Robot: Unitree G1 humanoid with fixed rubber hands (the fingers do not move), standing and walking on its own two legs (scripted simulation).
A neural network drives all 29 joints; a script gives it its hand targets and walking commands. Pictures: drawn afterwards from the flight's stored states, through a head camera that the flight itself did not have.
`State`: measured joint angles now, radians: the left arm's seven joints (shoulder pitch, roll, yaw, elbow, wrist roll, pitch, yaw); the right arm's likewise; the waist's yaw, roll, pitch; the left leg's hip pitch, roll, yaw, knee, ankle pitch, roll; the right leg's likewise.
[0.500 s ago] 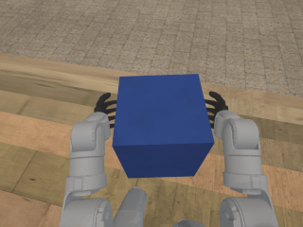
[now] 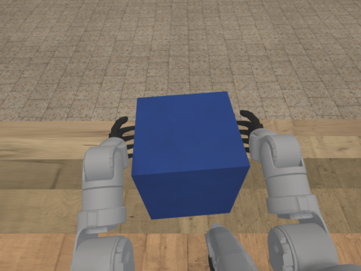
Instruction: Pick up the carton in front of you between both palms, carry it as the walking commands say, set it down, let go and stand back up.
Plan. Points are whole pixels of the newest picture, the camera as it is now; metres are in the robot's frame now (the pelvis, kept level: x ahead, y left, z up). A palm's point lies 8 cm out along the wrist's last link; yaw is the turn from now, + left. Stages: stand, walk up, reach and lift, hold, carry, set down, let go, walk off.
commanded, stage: carry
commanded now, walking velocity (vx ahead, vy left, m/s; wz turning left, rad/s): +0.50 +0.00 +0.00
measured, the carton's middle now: (186, 159) +0.36 -0.04 -0.01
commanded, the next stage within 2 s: none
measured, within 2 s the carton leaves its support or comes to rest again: neither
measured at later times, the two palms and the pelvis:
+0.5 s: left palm (115, 85) +0.73 +0.16 -0.06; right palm (195, 77) +0.75 -0.14 -0.08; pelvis +0.39 -0.01 -0.16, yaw -2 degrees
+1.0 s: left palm (133, 55) +1.14 +0.12 -0.22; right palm (189, 49) +1.13 -0.18 -0.21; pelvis +0.78 -0.01 -0.34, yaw -1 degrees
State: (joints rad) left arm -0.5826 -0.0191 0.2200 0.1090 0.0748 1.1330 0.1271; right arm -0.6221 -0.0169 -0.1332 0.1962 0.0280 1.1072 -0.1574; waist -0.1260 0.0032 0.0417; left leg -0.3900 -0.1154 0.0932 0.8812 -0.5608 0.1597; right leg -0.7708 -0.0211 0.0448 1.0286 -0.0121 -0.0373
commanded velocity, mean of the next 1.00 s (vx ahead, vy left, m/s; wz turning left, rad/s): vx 0.50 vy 0.00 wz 0.00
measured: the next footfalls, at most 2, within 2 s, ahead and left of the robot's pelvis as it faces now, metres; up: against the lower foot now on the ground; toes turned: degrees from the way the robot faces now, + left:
right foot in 0.14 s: +0.27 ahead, -0.06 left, -0.13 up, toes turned +0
left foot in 0.56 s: +0.62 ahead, +0.05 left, -0.26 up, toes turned +1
